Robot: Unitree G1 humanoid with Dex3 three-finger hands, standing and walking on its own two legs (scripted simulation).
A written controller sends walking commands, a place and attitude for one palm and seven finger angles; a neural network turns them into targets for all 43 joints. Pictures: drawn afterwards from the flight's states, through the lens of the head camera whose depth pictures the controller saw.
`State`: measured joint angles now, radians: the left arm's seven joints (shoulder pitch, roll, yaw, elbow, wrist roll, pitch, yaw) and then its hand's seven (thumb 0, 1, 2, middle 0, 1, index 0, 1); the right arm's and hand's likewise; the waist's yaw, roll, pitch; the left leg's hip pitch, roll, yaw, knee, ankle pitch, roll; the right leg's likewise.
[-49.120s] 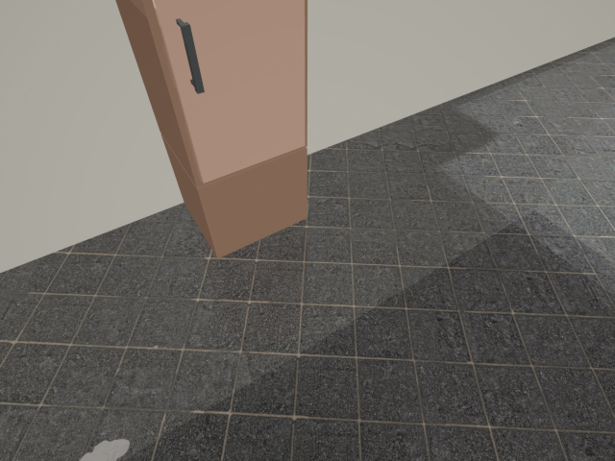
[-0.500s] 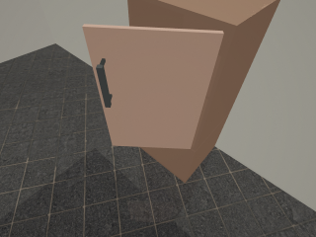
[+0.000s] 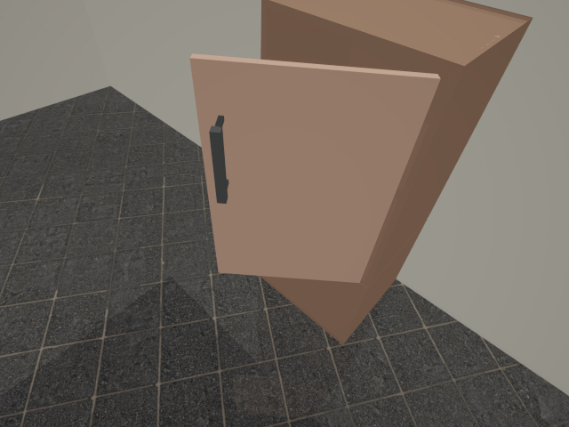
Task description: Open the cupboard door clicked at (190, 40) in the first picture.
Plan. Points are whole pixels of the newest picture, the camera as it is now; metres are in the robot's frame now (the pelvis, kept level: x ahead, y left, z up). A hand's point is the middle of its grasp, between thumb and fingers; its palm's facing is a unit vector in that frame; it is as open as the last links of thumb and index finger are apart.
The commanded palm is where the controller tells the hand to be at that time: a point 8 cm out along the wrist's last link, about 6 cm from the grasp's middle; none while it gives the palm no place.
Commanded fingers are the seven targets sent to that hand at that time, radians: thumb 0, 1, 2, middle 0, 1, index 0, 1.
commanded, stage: look again from close up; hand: left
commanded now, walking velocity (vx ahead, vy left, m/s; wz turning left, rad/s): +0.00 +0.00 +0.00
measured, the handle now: (221, 161) +0.55 +0.16 +0.07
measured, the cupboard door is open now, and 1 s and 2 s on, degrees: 39 39 39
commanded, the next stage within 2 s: raise the hand with hooked fingers in 0.02 s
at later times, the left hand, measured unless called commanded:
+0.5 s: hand (165, 400) +0.17 +0.17 -0.04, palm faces -0.03 -1.00 +0.01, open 8.4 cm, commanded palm +0.13 +0.25 -0.03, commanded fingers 0.00 0.43 0.70 -0.23 -0.60 -0.23 -0.60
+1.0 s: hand (125, 336) +0.22 +0.23 +0.03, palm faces +0.12 -0.99 -0.06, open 11.3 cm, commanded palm +0.19 +0.28 +0.02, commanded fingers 0.00 -0.15 0.45 -0.28 -0.98 -0.28 -0.98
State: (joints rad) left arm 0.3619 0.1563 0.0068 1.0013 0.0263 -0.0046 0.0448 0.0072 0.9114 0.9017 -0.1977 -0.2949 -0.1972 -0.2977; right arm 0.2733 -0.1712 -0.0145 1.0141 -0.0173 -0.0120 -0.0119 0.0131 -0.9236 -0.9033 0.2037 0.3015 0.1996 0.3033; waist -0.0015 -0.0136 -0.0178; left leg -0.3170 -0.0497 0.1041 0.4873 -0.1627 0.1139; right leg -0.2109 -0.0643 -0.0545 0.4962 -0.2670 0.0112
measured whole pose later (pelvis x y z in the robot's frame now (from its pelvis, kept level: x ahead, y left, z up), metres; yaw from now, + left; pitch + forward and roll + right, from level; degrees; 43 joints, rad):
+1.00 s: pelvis +0.03 -0.02 -0.05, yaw +4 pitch +10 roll -3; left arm 0.43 0.33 0.29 -0.08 -0.37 -0.24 -0.30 0.01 0.07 0.55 -0.26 -0.83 -0.26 -0.83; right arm 0.32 -0.21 0.05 0.54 0.05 -0.21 -0.07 0.01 -0.90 -0.90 0.21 0.30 0.21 0.30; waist -0.01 0.04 -0.12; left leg -0.72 -0.04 0.02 0.95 -0.40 0.09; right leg -0.61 0.08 -0.06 0.90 -0.45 -0.04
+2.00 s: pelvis +0.04 -0.01 -0.02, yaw +5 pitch +5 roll -2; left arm -0.05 0.45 0.41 0.35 -0.37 -0.15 -0.52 -0.01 -0.50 0.30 -0.30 -1.20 -0.30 -1.20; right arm 0.30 -0.29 0.05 0.58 0.07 -0.20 -0.09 0.01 -0.90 -0.90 0.21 0.30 0.20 0.30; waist -0.01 0.03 -0.06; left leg -0.50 -0.06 0.02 0.72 -0.31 0.09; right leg -0.39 0.06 -0.05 0.67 -0.36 -0.03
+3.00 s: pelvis +0.05 -0.02 -0.02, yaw +5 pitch +7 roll -2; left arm -0.31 0.44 0.32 0.58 -0.29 -0.14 -0.43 -0.01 -0.50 0.30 -0.30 -1.20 -0.30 -1.20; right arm 0.31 -0.29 0.04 0.61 0.07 -0.12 -0.09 0.01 -0.90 -0.90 0.21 0.30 0.20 0.30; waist -0.04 0.03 -0.06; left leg -0.51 -0.06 0.01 0.70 -0.31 0.08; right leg -0.42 0.05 -0.05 0.67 -0.38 -0.04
